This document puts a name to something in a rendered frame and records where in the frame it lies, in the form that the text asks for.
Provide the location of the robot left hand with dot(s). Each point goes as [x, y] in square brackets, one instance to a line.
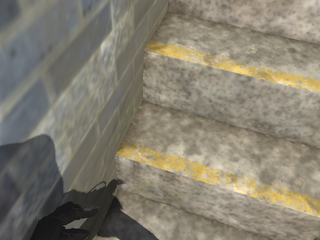
[51, 227]

